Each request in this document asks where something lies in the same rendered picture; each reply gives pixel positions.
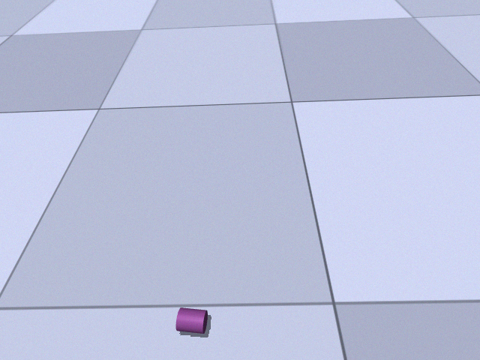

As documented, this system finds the can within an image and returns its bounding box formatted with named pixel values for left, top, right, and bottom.
left=176, top=307, right=208, bottom=334

